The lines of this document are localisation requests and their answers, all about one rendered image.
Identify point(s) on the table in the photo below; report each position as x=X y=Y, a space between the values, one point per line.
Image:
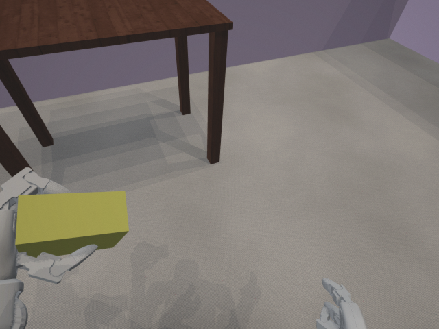
x=38 y=27

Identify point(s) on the sponge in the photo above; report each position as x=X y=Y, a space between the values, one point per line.
x=60 y=224

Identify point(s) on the left robot hand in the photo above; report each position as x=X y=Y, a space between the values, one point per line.
x=46 y=266

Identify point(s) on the robot left forearm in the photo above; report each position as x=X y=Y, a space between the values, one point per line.
x=13 y=312

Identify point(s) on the right robot hand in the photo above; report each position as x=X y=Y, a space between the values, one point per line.
x=347 y=316

